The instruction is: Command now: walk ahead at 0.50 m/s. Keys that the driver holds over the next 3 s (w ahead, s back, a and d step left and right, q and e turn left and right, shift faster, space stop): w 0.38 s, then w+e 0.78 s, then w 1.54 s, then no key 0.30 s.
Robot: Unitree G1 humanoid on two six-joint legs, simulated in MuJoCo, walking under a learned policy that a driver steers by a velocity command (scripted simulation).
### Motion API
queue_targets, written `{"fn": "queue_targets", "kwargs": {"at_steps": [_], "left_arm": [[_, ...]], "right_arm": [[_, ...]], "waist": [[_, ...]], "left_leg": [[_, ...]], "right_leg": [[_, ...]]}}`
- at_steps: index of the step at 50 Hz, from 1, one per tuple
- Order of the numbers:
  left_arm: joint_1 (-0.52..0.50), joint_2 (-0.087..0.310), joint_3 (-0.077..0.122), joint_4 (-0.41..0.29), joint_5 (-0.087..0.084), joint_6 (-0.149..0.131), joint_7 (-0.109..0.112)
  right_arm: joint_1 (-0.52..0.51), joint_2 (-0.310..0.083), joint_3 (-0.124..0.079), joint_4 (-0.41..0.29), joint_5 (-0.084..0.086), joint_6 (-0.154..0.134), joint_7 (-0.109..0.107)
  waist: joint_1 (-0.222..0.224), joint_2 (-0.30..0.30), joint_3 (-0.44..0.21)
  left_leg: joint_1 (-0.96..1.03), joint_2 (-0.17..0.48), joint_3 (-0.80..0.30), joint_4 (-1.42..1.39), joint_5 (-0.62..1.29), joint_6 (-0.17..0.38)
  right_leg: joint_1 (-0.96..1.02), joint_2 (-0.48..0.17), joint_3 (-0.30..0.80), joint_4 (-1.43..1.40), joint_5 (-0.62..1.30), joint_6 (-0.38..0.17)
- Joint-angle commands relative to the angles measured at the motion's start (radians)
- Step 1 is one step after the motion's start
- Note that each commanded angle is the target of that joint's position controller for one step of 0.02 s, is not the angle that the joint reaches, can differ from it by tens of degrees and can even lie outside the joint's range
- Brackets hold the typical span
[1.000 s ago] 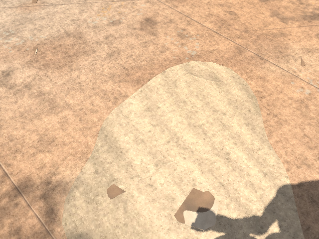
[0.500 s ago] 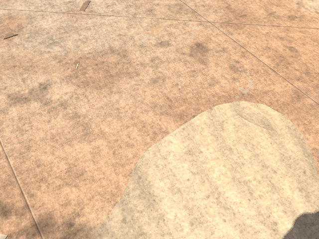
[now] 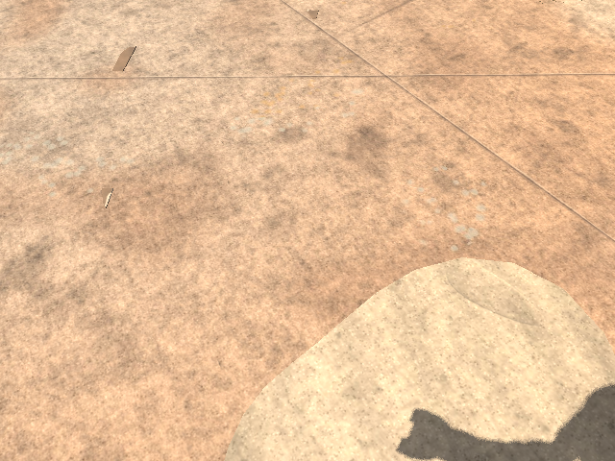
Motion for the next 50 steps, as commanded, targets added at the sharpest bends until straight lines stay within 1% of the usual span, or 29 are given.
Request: {"fn": "queue_targets", "kwargs": {"at_steps": [1, 2, 3, 4, 6, 9, 13, 17, 20, 22, 23, 24, 25, 26, 27, 28, 29, 30, 31, 32, 34, 36, 38, 41, 45, 46, 48, 49, 50], "left_arm": [[0.138, 0.119, 0.030, -0.008, 0.002, 0.000, 0.006], [0.108, 0.092, 0.022, -0.011, 0.014, -0.005, 0.004], [0.099, 0.087, 0.021, -0.007, 0.018, -0.009, 0.002], [0.106, 0.093, 0.023, 0.000, 0.016, -0.016, 0.002], [0.129, 0.118, 0.029, 0.019, 0.012, -0.022, 0.009], [0.182, 0.137, 0.033, 0.043, 0.007, -0.013, 0.028], [0.237, 0.150, 0.032, 0.066, -0.003, -0.001, 0.040], [0.306, 0.159, 0.034, 0.101, -0.008, 0.016, 0.042], [0.318, 0.169, 0.040, 0.117, -0.014, 0.032, 0.049], [0.284, 0.187, 0.046, 0.112, -0.016, 0.040, 0.052], [0.257, 0.181, 0.042, 0.105, -0.015, 0.044, 0.052], [0.246, 0.144, 0.026, 0.083, -0.002, 0.041, 0.051], [0.366, 0.020, -0.009, 0.065, 0.000, 0.023, 0.045], [0.360, 0.064, -0.001, 0.084, -0.017, 0.003, 0.040], [0.273, 0.151, 0.026, 0.061, -0.046, -0.003, 0.039], [0.213, 0.149, 0.027, 0.044, -0.046, -0.001, 0.043], [0.186, 0.134, 0.031, 0.041, -0.033, 0.007, 0.048], [0.208, 0.120, 0.039, 0.048, -0.028, 0.023, 0.051], [0.233, 0.095, 0.038, 0.054, -0.029, 0.039, 0.050], [0.244, 0.070, 0.036, 0.056, -0.030, 0.052, 0.050], [0.220, 0.059, 0.040, 0.036, -0.026, 0.069, 0.053], [0.174, 0.059, 0.043, 0.014, -0.019, 0.071, 0.052], [0.124, 0.050, 0.041, -0.005, -0.015, 0.065, 0.040], [0.013, 0.031, 0.030, -0.045, -0.010, 0.059, 0.018], [-0.089, 0.034, 0.025, -0.108, -0.012, 0.060, -0.005], [-0.096, 0.040, 0.027, -0.121, -0.013, 0.061, -0.011], [-0.060, 0.068, 0.041, -0.134, -0.014, 0.065, -0.016], [0.007, 0.093, 0.056, -0.126, -0.016, 0.068, -0.015], [0.144, 0.135, 0.081, -0.095, -0.020, 0.068, -0.011]], "right_arm": [[-0.078, -0.123, -0.025, -0.109, 0.001, -0.041, -0.004], [-0.067, -0.116, -0.031, -0.106, -0.009, -0.028, -0.009], [-0.040, -0.097, -0.030, -0.097, -0.010, -0.015, -0.010], [-0.022, -0.077, -0.027, -0.091, -0.012, -0.004, -0.012], [-0.050, -0.067, -0.027, -0.101, -0.017, 0.008, -0.015], [-0.154, -0.060, -0.025, -0.131, -0.024, 0.006, -0.015], [-0.288, -0.031, -0.013, -0.160, -0.017, -0.007, 0.000], [-0.401, -0.030, -0.006, -0.199, -0.007, -0.018, 0.025], [-0.429, -0.046, -0.009, -0.223, -0.006, -0.029, 0.043], [-0.339, -0.085, -0.025, -0.206, -0.009, -0.036, 0.043], [-0.200, -0.121, -0.046, -0.165, -0.012, -0.039, 0.036], [-0.010, -0.185, -0.069, -0.121, -0.026, -0.040, 0.024], [0.101, -0.287, -0.095, -0.099, -0.042, -0.032, 0.017], [0.116, -0.201, -0.071, -0.098, -0.036, -0.028, 0.016], [0.039, -0.146, -0.052, -0.104, -0.029, -0.028, 0.013], [-0.041, -0.114, -0.041, -0.114, -0.025, -0.028, 0.011], [-0.104, -0.081, -0.032, -0.112, -0.026, -0.031, 0.015], [-0.145, -0.059, -0.025, -0.110, -0.032, -0.038, 0.017], [-0.167, -0.053, -0.026, -0.103, -0.037, -0.043, 0.019], [-0.175, -0.056, -0.029, -0.096, -0.038, -0.049, 0.019], [-0.173, -0.077, -0.037, -0.078, -0.043, -0.055, 0.014], [-0.154, -0.090, -0.043, -0.060, -0.046, -0.053, 0.003], [-0.144, -0.104, -0.046, -0.050, -0.044, -0.048, -0.007], [-0.114, -0.131, -0.053, -0.036, -0.036, -0.037, -0.017], [-0.058, -0.156, -0.065, -0.009, -0.016, -0.010, -0.020], [-0.057, -0.163, -0.068, -0.006, -0.011, -0.002, -0.020], [-0.082, -0.191, -0.076, -0.013, -0.003, 0.011, -0.023], [-0.097, -0.205, -0.079, -0.017, 0.001, 0.018, -0.025], [-0.121, -0.210, -0.078, -0.023, 0.006, 0.026, -0.025]], "waist": [[0.071, -0.063, -0.104], [0.035, -0.083, -0.078], [0.015, -0.101, -0.075], [0.006, -0.101, -0.073], [0.000, -0.086, -0.045], [0.027, -0.065, -0.019], [0.075, -0.067, 0.010], [0.116, -0.066, 0.049], [0.100, -0.078, 0.053], [0.034, -0.100, 0.000], [-0.042, -0.090, -0.083], [-0.117, -0.047, -0.229], [-0.089, 0.187, -0.394], [-0.106, 0.227, -0.461], [-0.098, 0.160, -0.288], [-0.069, 0.107, -0.186], [-0.039, 0.073, -0.109], [-0.002, 0.097, -0.072], [0.019, 0.108, -0.056], [0.031, 0.098, -0.043], [0.042, 0.074, -0.015], [0.035, 0.056, 0.004], [0.024, 0.048, 0.014], [-0.017, 0.027, 0.043], [-0.047, 0.022, 0.077], [-0.042, 0.029, 0.076], [-0.001, 0.061, 0.029], [0.042, 0.078, -0.019], [0.125, 0.066, -0.090]], "left_leg": [[-0.477, 0.100, -0.029, 0.187, 0.118, 0.023], [-0.410, 0.132, -0.034, 0.132, 0.169, 0.024], [-0.359, 0.142, -0.033, 0.107, 0.198, 0.020], [-0.340, 0.145, -0.025, 0.087, 0.214, 0.014], [-0.376, 0.152, -0.016, 0.023, 0.268, -0.005], [-0.465, 0.155, -0.007, -0.139, 0.412, -0.028], [-0.438, 0.120, 0.030, -0.379, 0.571, -0.027], [-0.460, 0.091, 0.047, -0.501, 0.548, -0.015], [-0.440, 0.074, 0.042, -0.554, 0.450, 0.017], [-0.277, 0.030, 0.064, -0.586, 0.388, 0.042], [-0.076, 0.003, 0.088, -0.615, 0.410, 0.066], [0.246, 0.105, -0.006, -0.561, 0.440, 0.118], [0.664, 0.379, -0.430, -0.596, 0.308, 0.259], [0.670, 0.434, -0.651, -0.727, 0.213, 0.282], [0.535, 0.399, -0.497, -0.752, 0.175, 0.224], [0.384, 0.363, -0.359, -0.781, 0.206, 0.190], [0.249, 0.322, -0.260, -0.828, 0.250, 0.171], [0.158, 0.285, -0.173, -0.869, 0.286, 0.151], [0.097, 0.268, -0.120, -0.902, 0.312, 0.147], [0.065, 0.262, -0.069, -0.923, 0.359, 0.153], [0.050, 0.259, 0.012, -0.945, 0.438, 0.158], [0.077, 0.257, 0.073, -0.952, 0.483, 0.159], [0.102, 0.245, 0.133, -0.956, 0.503, 0.147], [0.147, 0.255, 0.195, -0.960, 0.506, 0.137], [0.296, 0.300, 0.233, -0.906, 0.567, 0.125], [0.326, 0.309, 0.243, -0.876, 0.627, 0.117], [0.354, 0.309, 0.273, -0.761, 0.933, 0.095], [0.352, 0.301, 0.286, -0.649, 1.094, 0.082], [0.305, 0.269, 0.311, -0.460, 1.158, 0.057]], "right_leg": [[0.446, -0.294, 0.438, -0.325, -0.044, -0.173], [0.352, -0.256, 0.367, -0.356, 0.018, -0.156], [0.300, -0.236, 0.328, -0.385, 0.048, -0.156], [0.274, -0.228, 0.295, -0.407, 0.092, -0.166], [0.258, -0.224, 0.239, -0.437, 0.171, -0.178], [0.314, -0.216, 0.187, -0.450, 0.246, -0.166], [0.354, -0.189, 0.126, -0.459, 0.211, -0.132], [0.466, -0.232, 0.133, -0.423, 0.200, -0.134], [0.541, -0.275, 0.160, -0.357, 0.281, -0.121], [0.539, -0.267, 0.170, -0.256, 0.475, -0.102], [0.496, -0.219, 0.141, -0.109, 0.587, -0.079], [0.320, -0.162, 0.108, 0.140, 0.457, -0.045], [-0.099, 0.005, 0.042, 0.545, -0.009, 0.033], [-0.217, 0.025, 0.188, 0.698, -0.414, 0.031], [-0.294, -0.032, 0.198, 0.754, -0.360, 0.021], [-0.287, -0.086, 0.167, 0.726, -0.267, 0.019], [-0.252, -0.117, 0.158, 0.669, -0.200, 0.024], [-0.192, -0.145, 0.165, 0.624, -0.149, 0.026], [-0.143, -0.153, 0.162, 0.610, -0.120, 0.030], [-0.130, -0.155, 0.157, 0.603, -0.102, 0.036], [-0.171, -0.158, 0.164, 0.568, -0.035, 0.045], [-0.227, -0.156, 0.175, 0.483, 0.055, 0.054], [-0.231, -0.148, 0.155, 0.358, 0.154, 0.055], [-0.219, -0.138, 0.089, 0.205, 0.229, 0.047], [-0.266, -0.125, 0.041, 0.103, 0.146, 0.016], [-0.259, -0.114, 0.024, 0.090, 0.102, 0.003], [-0.152, -0.058, -0.034, 0.080, 0.001, -0.034], [-0.050, -0.015, -0.065, 0.081, -0.047, -0.057], [0.138, 0.035, -0.086, 0.023, -0.015, -0.089]]}}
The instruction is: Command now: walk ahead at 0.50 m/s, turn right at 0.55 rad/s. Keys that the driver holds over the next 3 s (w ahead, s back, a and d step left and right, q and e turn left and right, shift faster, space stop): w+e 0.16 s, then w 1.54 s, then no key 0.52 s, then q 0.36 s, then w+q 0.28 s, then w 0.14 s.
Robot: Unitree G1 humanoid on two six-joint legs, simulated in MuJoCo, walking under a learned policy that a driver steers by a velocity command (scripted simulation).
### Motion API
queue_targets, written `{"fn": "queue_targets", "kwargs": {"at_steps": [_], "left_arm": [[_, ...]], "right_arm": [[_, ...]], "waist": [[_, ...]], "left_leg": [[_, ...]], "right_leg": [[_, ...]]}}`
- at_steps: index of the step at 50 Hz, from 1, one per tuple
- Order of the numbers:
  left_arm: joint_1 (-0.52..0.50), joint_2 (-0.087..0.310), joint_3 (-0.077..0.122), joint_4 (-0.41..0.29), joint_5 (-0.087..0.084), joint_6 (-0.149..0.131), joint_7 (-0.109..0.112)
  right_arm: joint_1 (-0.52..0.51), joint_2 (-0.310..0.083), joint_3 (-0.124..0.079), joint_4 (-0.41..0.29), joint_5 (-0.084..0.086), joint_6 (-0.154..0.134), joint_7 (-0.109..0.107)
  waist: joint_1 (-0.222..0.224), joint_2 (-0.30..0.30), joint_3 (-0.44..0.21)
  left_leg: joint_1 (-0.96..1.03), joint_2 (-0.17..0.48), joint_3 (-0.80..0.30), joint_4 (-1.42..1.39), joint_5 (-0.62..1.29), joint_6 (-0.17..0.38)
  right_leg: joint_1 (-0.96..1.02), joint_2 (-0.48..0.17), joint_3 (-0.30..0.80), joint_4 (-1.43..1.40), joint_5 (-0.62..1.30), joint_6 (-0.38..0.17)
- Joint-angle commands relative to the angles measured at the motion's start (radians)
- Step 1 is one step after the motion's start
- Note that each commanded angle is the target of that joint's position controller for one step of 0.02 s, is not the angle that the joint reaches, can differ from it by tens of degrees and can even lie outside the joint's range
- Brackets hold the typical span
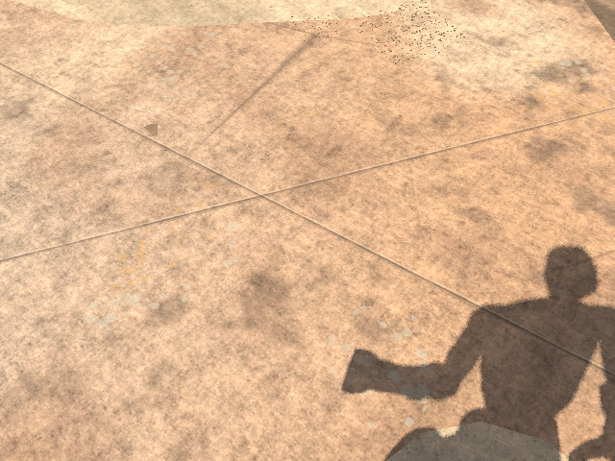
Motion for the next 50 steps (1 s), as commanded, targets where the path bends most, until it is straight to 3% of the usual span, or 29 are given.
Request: {"fn": "queue_targets", "kwargs": {"at_steps": [1, 2, 3, 4, 5, 6, 7, 10, 13, 16, 19, 22, 25, 26, 27, 28, 29, 30, 31, 32, 33, 34, 37, 39, 43, 47, 50], "left_arm": [[0.341, 0.232, 0.102, 0.017, -0.006, -0.001, 0.020], [0.356, 0.352, 0.124, 0.027, -0.014, 0.000, 0.036], [0.368, 0.321, 0.104, -0.015, 0.001, -0.021, 0.028], [0.345, 0.244, 0.082, -0.010, 0.010, -0.035, 0.023], [0.295, 0.205, 0.072, -0.014, 0.004, -0.044, 0.025], [0.214, 0.169, 0.061, -0.030, 0.002, -0.047, 0.025], [0.164, 0.136, 0.049, -0.049, 0.010, -0.048, 0.029], [0.162, 0.148, 0.047, -0.057, 0.012, -0.053, 0.044], [0.216, 0.167, 0.048, -0.034, 0.010, -0.055, 0.063], [0.253, 0.166, 0.045, -0.015, 0.008, -0.051, 0.068], [0.298, 0.173, 0.044, 0.013, 0.007, -0.053, 0.064], [0.335, 0.175, 0.045, 0.040, 0.005, -0.044, 0.068], [0.319, 0.193, 0.050, 0.045, 0.008, -0.031, 0.076], [0.297, 0.192, 0.048, 0.040, 0.009, -0.027, 0.076], [0.280, 0.169, 0.036, 0.027, 0.015, -0.026, 0.074], [0.347, 0.105, 0.015, 0.007, 0.026, -0.033, 0.072], [0.434, 0.061, -0.002, 0.022, 0.007, -0.051, 0.066], [0.347, 0.154, 0.016, 0.015, -0.009, -0.060, 0.061], [0.251, 0.176, 0.020, -0.012, -0.014, -0.067, 0.059], [0.201, 0.168, 0.020, -0.023, -0.002, -0.070, 0.061], [0.191, 0.159, 0.025, -0.023, 0.009, -0.067, 0.062], [0.216, 0.143, 0.025, -0.020, 0.011, -0.061, 0.061], [0.220, 0.102, 0.017, -0.021, 0.014, -0.045, 0.065], [0.152, 0.094, 0.012, -0.044, 0.020, -0.045, 0.067], [0.023, 0.065, -0.002, -0.071, 0.017, -0.056, 0.055], [-0.095, 0.069, -0.006, -0.110, 0.005, -0.065, 0.035], [-0.117, 0.091, -0.002, -0.131, 0.004, -0.073, 0.019]], "right_arm": [[-0.060, -0.192, -0.036, -0.073, 0.003, 0.003, -0.009], [0.005, -0.042, 0.007, -0.124, -0.042, -0.017, 0.001], [-0.033, -0.066, 0.016, -0.151, -0.010, -0.065, 0.014], [-0.142, -0.125, 0.001, -0.179, 0.030, -0.092, 0.025], [-0.165, -0.119, 0.006, -0.183, 0.027, -0.105, 0.024], [-0.163, -0.122, 0.001, -0.168, 0.000, -0.106, 0.016], [-0.149, -0.140, -0.010, -0.161, -0.015, -0.096, 0.013], [-0.125, -0.108, -0.008, -0.159, -0.027, -0.057, 0.017], [-0.217, -0.072, 0.007, -0.184, -0.032, -0.046, 0.017], [-0.310, -0.054, 0.018, -0.204, -0.023, -0.051, 0.029], [-0.385, -0.064, 0.021, -0.226, -0.011, -0.057, 0.040], [-0.424, -0.084, 0.019, -0.249, -0.012, -0.069, 0.055], [-0.346, -0.112, 0.009, -0.236, -0.011, -0.078, 0.062], [-0.247, -0.135, -0.005, -0.208, -0.014, -0.079, 0.059], [-0.092, -0.175, -0.022, -0.170, -0.023, -0.080, 0.054], [0.067, -0.249, -0.040, -0.150, -0.038, -0.079, 0.048], [0.123, -0.239, -0.039, -0.114, -0.024, -0.070, 0.059], [0.088, -0.159, -0.016, -0.119, 0.001, -0.066, 0.058], [0.006, -0.131, -0.006, -0.134, -0.001, -0.058, 0.053], [-0.056, -0.119, 0.001, -0.146, -0.013, -0.052, 0.051], [-0.088, -0.097, 0.010, -0.151, -0.024, -0.053, 0.053], [-0.099, -0.090, 0.015, -0.149, -0.032, -0.055, 0.053], [-0.085, -0.113, 0.010, -0.129, -0.020, -0.063, 0.050], [-0.063, -0.139, 0.003, -0.115, -0.018, -0.059, 0.040], [-0.008, -0.153, 0.003, -0.089, -0.006, -0.046, 0.029], [0.071, -0.164, 0.002, -0.050, 0.002, -0.030, 0.027], [0.081, -0.179, -0.004, -0.033, 0.005, -0.012, 0.021]], "waist": [[0.230, 0.036, -0.187], [0.134, -0.241, -0.233], [0.150, -0.186, -0.406], [0.180, -0.103, -0.297], [0.147, -0.054, -0.205], [0.099, 0.007, -0.143], [0.064, -0.001, -0.121], [0.032, 0.000, -0.095], [0.062, -0.020, -0.055], [0.107, -0.050, -0.032], [0.142, -0.062, 0.005], [0.149, -0.062, 0.022], [0.098, -0.093, -0.012], [0.041, -0.092, -0.072], [-0.030, -0.071, -0.191], [-0.049, 0.092, -0.355], [-0.025, 0.322, -0.428], [-0.051, 0.208, -0.303], [-0.039, 0.129, -0.167], [-0.012, 0.065, -0.092], [0.015, 0.059, -0.051], [0.041, 0.085, -0.055], [0.060, 0.098, -0.045], [0.046, 0.080, -0.029], [0.001, 0.074, -0.011], [-0.040, 0.076, 0.021], [-0.021, 0.090, 0.024]], "left_leg": [[-0.232, 0.178, -0.040, 0.539, 0.940, 0.089], [-0.680, 0.001, -0.077, 0.907, 0.049, 0.022], [-0.841, -0.097, -0.346, 1.083, -0.178, 0.022], [-0.946, -0.039, -0.397, 1.083, -0.090, 0.051], [-0.935, 0.008, -0.393, 1.004, -0.002, 0.074], [-0.865, 0.047, -0.391, 0.910, 0.058, 0.073], [-0.786, 0.070, -0.396, 0.845, 0.095, 0.069], [-0.715, 0.077, -0.369, 0.722, 0.155, 0.032], [-0.734, 0.065, -0.343, 0.526, 0.334, 0.002], [-0.679, 0.030, -0.326, 0.315, 0.534, 0.009], [-0.677, 0.013, -0.325, 0.222, 0.586, 0.026], [-0.748, 0.004, -0.332, 0.164, 0.496, 0.063], [-0.644, -0.029, -0.303, 0.132, 0.379, 0.109], [-0.497, -0.061, -0.271, 0.105, 0.391, 0.135], [-0.249, -0.009, -0.317, 0.139, 0.440, 0.182], [0.129, 0.206, -0.630, 0.155, 0.407, 0.297], [0.307, 0.343, -1.008, 0.015, 0.203, 0.393], [0.235, 0.314, -0.982, -0.031, 0.030, 0.346], [0.086, 0.281, -0.842, -0.058, 0.046, 0.305], [-0.058, 0.245, -0.748, -0.088, 0.139, 0.289], [-0.152, 0.210, -0.682, -0.117, 0.231, 0.282], [-0.205, 0.189, -0.639, -0.140, 0.289, 0.281], [-0.263, 0.169, -0.537, -0.193, 0.420, 0.299], [-0.256, 0.163, -0.488, -0.212, 0.488, 0.299], [-0.245, 0.112, -0.384, -0.215, 0.518, 0.254], [-0.149, 0.155, -0.394, -0.183, 0.490, 0.250], [-0.050, 0.203, -0.413, -0.118, 0.571, 0.231]], "right_leg": [[0.531, 0.087, 0.015, -0.080, -0.006, -0.099], [0.841, -0.170, 0.525, -0.148, -0.088, -0.249], [0.963, -0.296, 0.936, -0.332, -0.225, -0.361], [0.920, -0.273, 0.812, -0.361, -0.164, -0.296], [0.789, -0.229, 0.664, -0.346, -0.083, -0.255], [0.639, -0.186, 0.557, -0.346, 0.016, -0.219], [0.535, -0.156, 0.488, -0.363, 0.109, -0.203], [0.411, -0.130, 0.394, -0.408, 0.253, -0.202], [0.374, -0.092, 0.299, -0.432, 0.301, -0.171], [0.359, -0.054, 0.241, -0.435, 0.204, -0.122], [0.404, -0.091, 0.274, -0.434, 0.111, -0.117], [0.546, -0.149, 0.317, -0.372, 0.173, -0.112], [0.612, -0.164, 0.320, -0.280, 0.406, -0.081], [0.601, -0.128, 0.289, -0.175, 0.574, -0.063], [0.508, -0.077, 0.248, 0.014, 0.578, -0.034], [0.204, 0.041, 0.191, 0.362, 0.251, 0.026], [-0.069, 0.152, 0.209, 0.600, -0.445, 0.065], [-0.185, 0.088, 0.255, 0.685, -0.429, 0.057], [-0.217, 0.035, 0.209, 0.666, -0.329, 0.052], [-0.185, -0.008, 0.175, 0.611, -0.248, 0.055], [-0.145, -0.039, 0.167, 0.555, -0.200, 0.059], [-0.093, -0.059, 0.166, 0.523, -0.173, 0.063], [-0.082, -0.080, 0.138, 0.422, -0.128, 0.090], [-0.123, -0.087, 0.126, 0.313, -0.029, 0.109], [-0.070, -0.055, 0.090, 0.051, 0.190, 0.112], [-0.073, -0.025, 0.078, -0.071, 0.213, 0.100], [-0.070, -0.011, 0.081, -0.124, 0.108, 0.064]]}}
Over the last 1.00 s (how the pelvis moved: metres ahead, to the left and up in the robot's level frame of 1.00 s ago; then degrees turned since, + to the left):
0.54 -0.01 0.00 -17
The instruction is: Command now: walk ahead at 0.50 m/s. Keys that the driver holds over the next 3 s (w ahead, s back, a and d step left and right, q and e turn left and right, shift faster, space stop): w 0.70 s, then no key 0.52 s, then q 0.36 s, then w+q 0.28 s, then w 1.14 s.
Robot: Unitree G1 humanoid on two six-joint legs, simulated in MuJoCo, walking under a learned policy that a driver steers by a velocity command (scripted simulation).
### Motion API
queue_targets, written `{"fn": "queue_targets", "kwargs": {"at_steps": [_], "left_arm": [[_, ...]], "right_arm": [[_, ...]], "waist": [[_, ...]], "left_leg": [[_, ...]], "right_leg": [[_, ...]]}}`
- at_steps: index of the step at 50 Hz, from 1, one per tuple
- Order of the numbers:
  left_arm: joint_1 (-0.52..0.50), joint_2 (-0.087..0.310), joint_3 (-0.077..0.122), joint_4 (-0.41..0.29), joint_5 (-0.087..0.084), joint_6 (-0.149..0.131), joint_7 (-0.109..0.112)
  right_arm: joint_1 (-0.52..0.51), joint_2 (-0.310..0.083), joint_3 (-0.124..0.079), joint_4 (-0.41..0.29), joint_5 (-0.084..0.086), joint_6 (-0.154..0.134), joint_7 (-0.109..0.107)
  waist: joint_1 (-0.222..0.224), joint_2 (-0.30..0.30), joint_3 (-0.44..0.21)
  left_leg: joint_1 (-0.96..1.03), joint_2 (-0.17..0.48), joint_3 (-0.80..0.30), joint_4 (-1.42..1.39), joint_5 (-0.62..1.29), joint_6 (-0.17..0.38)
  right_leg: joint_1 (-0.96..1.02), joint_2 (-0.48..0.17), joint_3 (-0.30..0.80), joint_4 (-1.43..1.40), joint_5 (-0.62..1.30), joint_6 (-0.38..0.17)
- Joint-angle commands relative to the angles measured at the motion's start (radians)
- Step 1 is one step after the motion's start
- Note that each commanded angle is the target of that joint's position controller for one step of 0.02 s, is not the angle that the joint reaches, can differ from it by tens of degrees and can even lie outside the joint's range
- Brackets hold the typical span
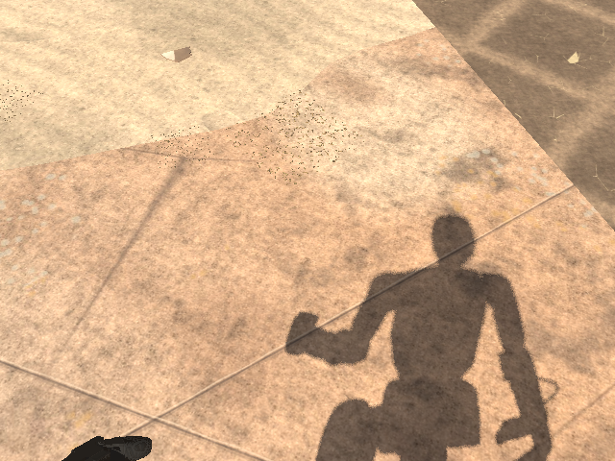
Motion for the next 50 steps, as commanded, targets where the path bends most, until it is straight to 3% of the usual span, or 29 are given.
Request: {"fn": "queue_targets", "kwargs": {"at_steps": [1, 2, 3, 4, 5, 6, 7, 8, 9, 11, 14, 16, 20, 25, 28, 29, 30, 31, 32, 33, 34, 35, 36, 38, 41, 44, 46, 50], "left_arm": [[-0.068, 0.100, 0.025, -0.091, -0.002, -0.025, -0.013], [0.005, 0.123, 0.037, -0.072, 0.002, -0.026, -0.012], [0.152, 0.166, 0.061, -0.026, 0.006, -0.026, -0.005], [0.339, 0.236, 0.082, 0.011, 0.017, -0.023, 0.006], [0.395, 0.316, 0.098, 0.034, 0.018, -0.017, 0.005], [0.407, 0.215, 0.073, 0.032, 0.006, -0.013, 0.005], [0.328, 0.180, 0.058, 0.022, 0.006, -0.013, 0.008], [0.260, 0.163, 0.050, 0.012, 0.010, -0.012, 0.010], [0.210, 0.139, 0.043, 0.010, 0.017, -0.013, 0.006], [0.172, 0.115, 0.036, 0.011, 0.024, -0.022, 0.002], [0.185, 0.146, 0.045, 0.037, 0.014, -0.036, 0.005], [0.210, 0.161, 0.049, 0.056, 0.013, -0.033, 0.013], [0.263, 0.180, 0.051, 0.092, 0.005, -0.024, 0.024], [0.340, 0.195, 0.056, 0.149, -0.005, -0.003, 0.029], [0.321, 0.213, 0.063, 0.161, -0.007, 0.013, 0.035], [0.300, 0.213, 0.061, 0.160, -0.008, 0.019, 0.038], [0.303, 0.184, 0.049, 0.155, 0.000, 0.022, 0.041], [0.372, 0.106, 0.022, 0.125, 0.016, 0.011, 0.038], [0.428, 0.046, 0.002, 0.137, 0.015, -0.010, 0.032], [0.342, 0.151, 0.028, 0.129, -0.011, -0.026, 0.025], [0.261, 0.176, 0.034, 0.103, -0.026, -0.035, 0.022], [0.219, 0.170, 0.035, 0.096, -0.016, -0.036, 0.028], [0.212, 0.160, 0.040, 0.097, -0.004, -0.028, 0.033], [0.267, 0.121, 0.038, 0.117, 0.005, -0.003, 0.038], [0.249, 0.085, 0.030, 0.108, 0.018, 0.017, 0.047], [0.163, 0.061, 0.018, 0.096, 0.020, 0.018, 0.042], [0.109, 0.068, 0.018, 0.089, 0.017, 0.019, 0.036], [0.062, 0.102, 0.026, 0.076, 0.023, 0.016, 0.028]], "right_arm": [[0.017, -0.185, -0.044, -0.023, 0.004, 0.009, -0.011], [-0.006, -0.194, -0.046, -0.026, 0.005, 0.014, -0.013], [-0.016, -0.178, -0.039, -0.031, 0.002, 0.018, -0.015], [-0.018, -0.136, -0.019, -0.057, -0.018, 0.015, -0.017], [0.113, -0.012, 0.019, -0.070, -0.019, -0.008, -0.007], [0.065, -0.105, 0.000, -0.053, -0.001, -0.029, 0.001], [-0.034, -0.160, -0.016, -0.088, 0.022, -0.042, 0.007], [-0.094, -0.151, -0.014, -0.101, 0.019, -0.046, 0.004], [-0.120, -0.141, -0.017, -0.106, 0.003, -0.043, 0.001], [-0.080, -0.112, -0.018, -0.095, -0.004, -0.020, 0.000], [-0.106, -0.078, -0.012, -0.105, -0.014, 0.005, -0.007], [-0.174, -0.073, -0.010, -0.126, -0.020, 0.005, -0.007], [-0.308, -0.051, 0.000, -0.157, -0.015, -0.006, 0.005], [-0.425, -0.065, 0.002, -0.206, -0.003, -0.017, 0.028], [-0.370, -0.099, -0.011, -0.201, -0.004, -0.025, 0.038], [-0.275, -0.123, -0.026, -0.174, -0.008, -0.027, 0.035], [-0.113, -0.175, -0.052, -0.124, -0.012, -0.026, 0.026], [0.031, -0.270, -0.075, -0.102, -0.031, -0.023, 0.018], [0.078, -0.267, -0.074, -0.084, -0.016, -0.016, 0.023], [0.050, -0.189, -0.050, -0.089, -0.005, -0.016, 0.022], [-0.029, -0.164, -0.041, -0.104, -0.006, -0.016, 0.020], [-0.096, -0.141, -0.035, -0.117, -0.015, -0.016, 0.019], [-0.149, -0.113, -0.026, -0.126, -0.028, -0.019, 0.022], [-0.180, -0.092, -0.020, -0.121, -0.036, -0.027, 0.025], [-0.180, -0.119, -0.026, -0.092, -0.035, -0.031, 0.011], [-0.167, -0.130, -0.026, -0.071, -0.031, -0.015, -0.004], [-0.131, -0.141, -0.026, -0.047, -0.028, -0.005, -0.009], [-0.130, -0.142, -0.025, -0.011, -0.016, 0.016, -0.013]], "waist": [[0.044, 0.118, 0.025], [0.092, 0.127, -0.020], [0.163, 0.110, -0.114], [0.231, 0.025, -0.265], [0.170, -0.243, -0.394], [0.210, -0.186, -0.401], [0.204, -0.129, -0.236], [0.176, -0.049, -0.152], [0.146, -0.015, -0.087], [0.091, -0.043, -0.065], [0.074, -0.030, -0.027], [0.090, -0.017, -0.005], [0.136, -0.018, 0.024], [0.169, -0.026, 0.051], [0.121, -0.052, 0.016], [0.065, -0.051, -0.038], [0.000, -0.024, -0.146], [-0.009, 0.137, -0.309], [0.003, 0.323, -0.399], [-0.020, 0.230, -0.303], [-0.002, 0.181, -0.176], [0.025, 0.116, -0.106], [0.060, 0.112, -0.052], [0.113, 0.124, -0.056], [0.137, 0.112, -0.055], [0.109, 0.115, -0.066], [0.081, 0.114, -0.077], [0.076, 0.117, -0.066]], "left_leg": [[0.040, 0.308, -0.135, 0.039, 0.521, 0.137], [0.037, 0.292, -0.115, 0.123, 0.677, 0.121], [-0.011, 0.242, -0.075, 0.290, 0.770, 0.096], [-0.207, 0.188, -0.034, 0.579, 0.555, 0.060], [-0.619, 0.004, -0.021, 0.938, -0.105, -0.005], [-0.746, 0.030, -0.148, 1.065, -0.278, 0.002], [-0.814, 0.081, -0.135, 1.086, -0.207, 0.014], [-0.791, 0.129, -0.106, 1.043, -0.116, 0.014], [-0.756, 0.157, -0.096, 0.979, -0.060, 0.006], [-0.653, 0.188, -0.102, 0.912, -0.003, -0.006], [-0.667, 0.200, -0.088, 0.805, 0.068, -0.034], [-0.703, 0.202, -0.085, 0.690, 0.182, -0.047], [-0.654, 0.164, -0.050, 0.447, 0.379, -0.047], [-0.668, 0.135, -0.047, 0.315, 0.338, -0.017], [-0.566, 0.104, -0.022, 0.272, 0.232, 0.025], [-0.428, 0.071, 0.010, 0.245, 0.229, 0.047], [-0.187, 0.084, -0.004, 0.262, 0.255, 0.080], [0.197, 0.322, -0.327, 0.284, 0.235, 0.196], [0.371, 0.442, -0.703, 0.132, 0.047, 0.290], [0.310, 0.414, -0.671, 0.088, -0.078, 0.250], [0.171, 0.387, -0.541, 0.065, -0.048, 0.215], [0.034, 0.351, -0.447, 0.036, 0.029, 0.201], [-0.084, 0.321, -0.368, 0.010, 0.202, 0.193], [-0.192, 0.289, -0.249, -0.006, 0.529, 0.195], [-0.240, 0.266, -0.116, -0.002, 0.821, 0.204], [-0.244, 0.216, -0.029, 0.004, 0.815, 0.168], [-0.206, 0.222, -0.031, 0.010, 0.766, 0.162], [-0.130, 0.260, -0.080, 0.086, 0.682, 0.151]], "right_leg": [[0.028, 0.026, -0.016, -0.046, -0.086, -0.037], [0.143, 0.056, -0.044, -0.068, -0.098, -0.058], [0.357, 0.072, -0.060, -0.081, -0.073, -0.089], [0.671, -0.084, 0.107, -0.031, -0.019, -0.155], [1.019, -0.312, 0.574, -0.115, -0.198, -0.321], [1.018, -0.317, 0.695, -0.205, -0.330, -0.319], [0.888, -0.281, 0.550, -0.229, -0.313, -0.273], [0.745, -0.239, 0.434, -0.251, -0.230, -0.248], [0.619, -0.205, 0.357, -0.284, -0.141, -0.237], [0.493, -0.166, 0.276, -0.346, -0.072, -0.231], [0.425, -0.156, 0.190, -0.404, -0.010, -0.246], [0.432, -0.144, 0.144, -0.423, -0.001, -0.237], [0.443, -0.104, 0.056, -0.427, -0.012, -0.193], [0.589, -0.165, 0.070, -0.365, -0.011, -0.177], [0.656, -0.187, 0.074, -0.270, 0.159, -0.147], [0.645, -0.156, 0.043, -0.161, 0.313, -0.126], [0.563, -0.101, 0.000, 0.036, 0.335, -0.096], [0.242, 0.002, -0.059, 0.404, 0.044, -0.036], [-0.030, 0.135, 0.022, 0.638, -0.603, -0.003], [-0.144, 0.076, 0.103, 0.741, -0.602, -0.018], [-0.186, 0.024, 0.071, 0.733, -0.506, -0.032], [-0.152, -0.019, 0.049, 0.685, -0.416, -0.031], [-0.093, -0.044, 0.047, 0.632, -0.364, -0.022], [0.032, -0.053, 0.044, 0.581, -0.348, 0.002], [0.059, -0.040, 0.021, 0.439, -0.267, 0.040], [0.129, -0.017, -0.004, 0.208, -0.080, 0.039], [0.163, 0.004, -0.008, 0.115, 0.000, 0.038], [0.190, 0.021, 0.008, 0.004, -0.052, 0.007]]}}
Over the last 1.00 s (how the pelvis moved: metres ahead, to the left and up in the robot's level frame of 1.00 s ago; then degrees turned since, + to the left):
0.56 -0.06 0.02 -12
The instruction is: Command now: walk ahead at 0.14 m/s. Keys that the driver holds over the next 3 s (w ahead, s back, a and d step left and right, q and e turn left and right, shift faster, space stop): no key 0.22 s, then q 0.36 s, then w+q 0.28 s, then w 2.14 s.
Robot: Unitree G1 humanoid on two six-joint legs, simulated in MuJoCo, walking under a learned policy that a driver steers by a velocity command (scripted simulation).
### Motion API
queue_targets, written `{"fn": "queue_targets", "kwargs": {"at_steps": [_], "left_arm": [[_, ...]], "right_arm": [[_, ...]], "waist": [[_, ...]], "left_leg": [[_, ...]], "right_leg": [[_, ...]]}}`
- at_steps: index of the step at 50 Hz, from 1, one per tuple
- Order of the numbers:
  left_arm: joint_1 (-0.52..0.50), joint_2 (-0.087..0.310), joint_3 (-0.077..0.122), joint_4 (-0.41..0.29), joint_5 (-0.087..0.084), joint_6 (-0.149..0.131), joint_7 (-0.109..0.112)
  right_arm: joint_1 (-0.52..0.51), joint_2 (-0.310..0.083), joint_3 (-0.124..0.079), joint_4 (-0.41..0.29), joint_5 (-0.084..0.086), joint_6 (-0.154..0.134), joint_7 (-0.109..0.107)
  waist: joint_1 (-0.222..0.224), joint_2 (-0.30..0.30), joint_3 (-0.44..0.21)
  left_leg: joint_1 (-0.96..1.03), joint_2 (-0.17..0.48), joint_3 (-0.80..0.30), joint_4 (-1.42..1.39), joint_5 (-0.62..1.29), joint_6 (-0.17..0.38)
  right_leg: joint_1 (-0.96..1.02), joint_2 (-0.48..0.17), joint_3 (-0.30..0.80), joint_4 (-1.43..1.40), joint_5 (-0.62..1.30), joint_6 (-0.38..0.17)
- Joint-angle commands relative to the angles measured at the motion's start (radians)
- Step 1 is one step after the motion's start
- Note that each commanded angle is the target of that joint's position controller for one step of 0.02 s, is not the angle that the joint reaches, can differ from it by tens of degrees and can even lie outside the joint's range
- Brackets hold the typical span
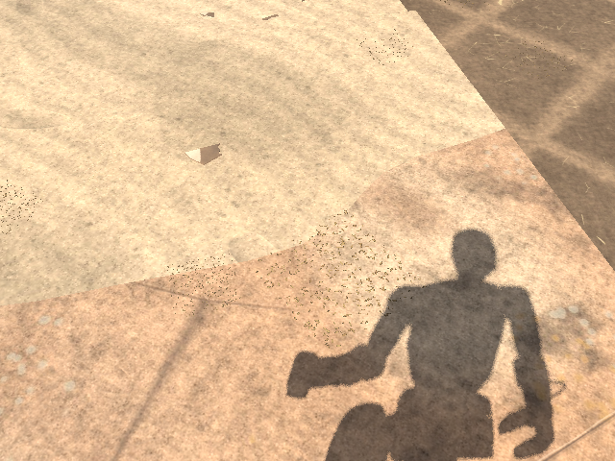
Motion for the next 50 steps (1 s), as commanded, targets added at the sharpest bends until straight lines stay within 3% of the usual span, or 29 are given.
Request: {"fn": "queue_targets", "kwargs": {"at_steps": [1, 2, 3, 4, 5, 6, 7, 9, 10, 11, 12, 13, 15, 18, 20, 22, 23, 25, 27, 28, 29, 30, 31, 32, 33, 35, 38, 46, 50], "left_arm": [[0.032, 0.098, 0.027, -0.038, 0.009, -0.013, -0.004], [0.072, 0.115, 0.035, -0.019, 0.015, -0.017, -0.003], [0.103, 0.172, 0.048, -0.011, 0.023, -0.018, 0.005], [0.102, 0.203, 0.051, -0.009, 0.025, -0.009, 0.013], [0.111, 0.112, 0.031, 0.002, 0.017, 0.007, 0.013], [0.092, 0.065, 0.015, 0.008, 0.010, 0.016, 0.009], [0.049, 0.068, 0.012, 0.006, 0.011, 0.022, 0.006], [-0.063, 0.101, 0.018, -0.013, 0.009, 0.030, 0.003], [-0.081, 0.109, 0.021, -0.013, 0.006, 0.032, 0.004], [-0.092, 0.099, 0.020, -0.014, 0.004, 0.033, 0.006], [-0.080, 0.093, 0.018, -0.005, 0.007, 0.029, 0.008], [-0.065, 0.099, 0.021, 0.005, 0.007, 0.021, 0.013], [-0.030, 0.141, 0.040, 0.017, -0.003, 0.015, 0.033], [0.022, 0.153, 0.056, 0.032, -0.003, 0.033, 0.056], [0.055, 0.160, 0.064, 0.038, -0.001, 0.051, 0.066], [0.022, 0.166, 0.066, 0.024, 0.005, 0.059, 0.076], [0.010, 0.173, 0.066, 0.015, 0.012, 0.056, 0.078], [-0.126, 0.194, 0.072, -0.008, -0.001, 0.047, 0.077], [-0.191, 0.191, 0.073, -0.006, -0.021, 0.056, 0.068], [-0.184, 0.174, 0.071, 0.007, -0.032, 0.065, 0.062], [-0.131, 0.129, 0.064, 0.032, -0.032, 0.076, 0.055], [-0.087, 0.072, 0.049, 0.023, -0.006, 0.088, 0.047], [-0.220, 0.094, 0.057, -0.050, -0.004, 0.074, 0.046], [-0.251, 0.132, 0.066, -0.067, -0.023, 0.060, 0.044], [-0.221, 0.175, 0.081, -0.052, -0.029, 0.045, 0.044], [-0.164, 0.190, 0.093, -0.003, -0.009, 0.026, 0.049], [-0.177, 0.143, 0.086, 0.002, -0.012, -0.007, 0.028], [-0.223, 0.114, 0.064, -0.017, -0.020, -0.049, 0.002], [-0.288, 0.112, 0.044, -0.046, -0.028, -0.070, -0.016]], "right_arm": [[-0.038, -0.159, -0.032, -0.029, 0.015, 0.006, -0.011], [-0.026, -0.143, -0.027, -0.021, 0.017, 0.010, -0.012], [0.018, -0.121, -0.020, -0.017, -0.002, 0.005, -0.013], [0.143, -0.071, -0.006, 0.004, -0.021, -0.005, -0.008], [0.145, -0.048, 0.005, 0.022, -0.015, 0.002, -0.013], [0.090, -0.072, 0.000, 0.013, -0.001, 0.021, -0.018], [0.053, -0.082, -0.004, 0.007, 0.006, 0.042, -0.027], [0.049, -0.088, -0.006, 0.020, -0.006, 0.079, -0.037], [0.038, -0.101, -0.007, 0.021, -0.014, 0.090, -0.039], [0.045, -0.117, -0.009, 0.032, -0.013, 0.090, -0.036], [0.028, -0.118, -0.009, 0.038, -0.005, 0.083, -0.034], [0.007, -0.112, -0.007, 0.034, -0.001, 0.074, -0.034], [-0.032, -0.147, -0.019, 0.013, 0.005, 0.057, -0.035], [-0.040, -0.128, -0.024, -0.012, 0.017, 0.055, -0.037], [-0.039, -0.110, -0.027, -0.030, 0.018, 0.071, -0.039], [-0.031, -0.104, -0.034, -0.041, 0.015, 0.095, -0.037], [-0.046, -0.113, -0.039, -0.053, 0.018, 0.107, -0.035], [0.000, -0.105, -0.043, -0.054, 0.026, 0.126, -0.032], [0.083, -0.108, -0.054, -0.022, 0.014, 0.128, -0.022], [0.120, -0.113, -0.063, -0.007, 0.005, 0.129, -0.012], [0.136, -0.128, -0.072, -0.007, -0.001, 0.127, -0.005], [0.127, -0.239, -0.093, -0.051, 0.000, 0.121, -0.019], [0.109, -0.301, -0.090, -0.090, -0.032, 0.089, -0.012], [0.053, -0.279, -0.089, -0.105, -0.036, 0.055, -0.014], [-0.001, -0.260, -0.084, -0.114, -0.013, 0.032, -0.021], [-0.025, -0.216, -0.071, -0.114, 0.011, 0.017, -0.030], [0.076, -0.169, -0.059, -0.090, 0.017, 0.007, -0.037], [0.155, -0.181, -0.063, -0.075, 0.018, -0.001, -0.041], [0.195, -0.189, -0.067, -0.058, 0.020, 0.001, -0.036]], "waist": [[0.058, 0.121, -0.078], [0.076, 0.098, -0.092], [0.063, 0.034, -0.136], [-0.007, -0.099, -0.225], [0.024, -0.143, -0.270], [0.031, -0.127, -0.239], [0.023, -0.107, -0.199], [-0.016, -0.094, -0.125], [-0.012, -0.088, -0.093], [0.001, -0.043, -0.041], [0.019, -0.005, -0.017], [0.029, 0.012, -0.030], [0.049, 0.043, -0.090], [0.059, 0.018, -0.170], [0.065, -0.038, -0.186], [0.067, -0.133, -0.177], [0.077, -0.114, -0.153], [0.005, -0.091, -0.105], [-0.047, -0.092, -0.100], [-0.060, -0.062, -0.092], [-0.053, 0.047, -0.061], [-0.022, 0.350, -0.015], [-0.037, 0.324, -0.012], [-0.018, 0.234, 0.026], [0.017, 0.221, 0.060], [0.036, 0.191, 0.052], [0.016, 0.160, 0.007], [-0.026, 0.209, 0.030], [-0.070, 0.193, 0.065]], "left_leg": [[0.002, 0.267, -0.111, 0.060, 0.562, 0.114], [-0.003, 0.231, -0.109, 0.117, 0.499, 0.081], [-0.049, 0.170, -0.081, 0.199, 0.392, 0.032], [-0.191, 0.104, -0.058, 0.295, 0.076, -0.020], [-0.230, 0.077, -0.056, 0.362, -0.193, -0.056], [-0.241, 0.083, -0.070, 0.364, -0.284, -0.067], [-0.235, 0.093, -0.076, 0.335, -0.266, -0.067], [-0.125, 0.107, -0.076, 0.182, -0.096, -0.053], [-0.085, 0.113, -0.080, 0.130, -0.042, -0.040], [-0.145, 0.117, -0.073, 0.124, -0.111, -0.026], [-0.184, 0.116, -0.080, 0.124, -0.120, -0.015], [-0.197, 0.121, -0.090, 0.120, -0.074, -0.013], [-0.218, 0.118, -0.108, 0.154, 0.080, -0.019], [-0.251, 0.094, -0.105, 0.278, 0.149, -0.033], [-0.299, 0.073, -0.079, 0.388, 0.025, -0.045], [-0.324, 0.071, -0.046, 0.623, -0.350, -0.058], [-0.344, 0.100, -0.067, 0.730, -0.442, -0.063], [-0.247, 0.160, -0.096, 0.620, -0.359, -0.048], [-0.088, 0.118, -0.017, 0.411, -0.120, -0.026], [-0.033, 0.077, 0.016, 0.304, -0.036, -0.004], [0.021, 0.084, -0.052, 0.193, 0.002, 0.037], [0.045, 0.348, -0.480, 0.005, 0.019, 0.157], [-0.103, 0.432, -0.715, -0.110, -0.196, 0.291], [-0.108, 0.403, -0.709, -0.176, -0.502, 0.261], [-0.089, 0.378, -0.666, -0.193, -0.562, 0.196], [-0.041, 0.326, -0.557, -0.171, -0.438, 0.123], [0.076, 0.286, -0.473, -0.169, -0.270, 0.112], [0.075, 0.258, -0.415, -0.162, -0.121, 0.138], [0.097, 0.274, -0.415, -0.132, -0.067, 0.153]], "right_leg": [[0.172, 0.026, -0.016, -0.104, 0.023, -0.032], [0.257, 0.030, -0.017, -0.183, 0.134, -0.051], [0.387, -0.046, 0.055, -0.168, 0.496, -0.081], [0.604, -0.170, 0.167, -0.092, 0.713, -0.184], [0.618, -0.229, 0.241, -0.110, 0.621, -0.263], [0.550, -0.225, 0.271, -0.158, 0.420, -0.269], [0.479, -0.204, 0.274, -0.196, 0.229, -0.244], [0.295, -0.138, 0.208, -0.245, -0.083, -0.160], [0.226, -0.092, 0.160, -0.260, -0.231, -0.113], [0.231, -0.040, 0.093, -0.252, -0.314, -0.078], [0.271, -0.018, 0.066, -0.226, -0.267, -0.060], [0.324, -0.015, 0.058, -0.188, -0.142, -0.061], [0.437, -0.030, 0.036, -0.102, 0.155, -0.095], [0.528, -0.099, 0.057, -0.066, 0.373, -0.162], [0.541, -0.197, 0.128, -0.122, 0.370, -0.215], [0.476, -0.328, 0.223, -0.212, 0.305, -0.288], [0.424, -0.359, 0.233, -0.260, 0.233, -0.307], [0.274, -0.294, 0.118, -0.302, 0.039, -0.224], [0.188, -0.215, -0.021, -0.261, -0.030, -0.154], [0.160, -0.182, -0.083, -0.192, -0.118, -0.115], [0.073, -0.125, -0.156, -0.040, -0.276, -0.050], [-0.161, 0.007, -0.233, 0.271, -0.587, 0.051], [-0.199, 0.077, -0.027, 0.412, -0.632, 0.036], [-0.239, 0.048, 0.038, 0.443, -0.508, 0.005], [-0.267, 0.029, 0.046, 0.416, -0.382, -0.014], [-0.238, 0.010, 0.050, 0.374, -0.244, -0.007], [-0.221, 0.028, 0.043, 0.274, -0.114, 0.004], [-0.132, 0.043, 0.028, 0.017, -0.005, 0.057], [-0.112, 0.037, 0.002, -0.072, -0.028, 0.043]]}}
Over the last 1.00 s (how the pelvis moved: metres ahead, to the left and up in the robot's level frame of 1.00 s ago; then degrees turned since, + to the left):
0.51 0.02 0.00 1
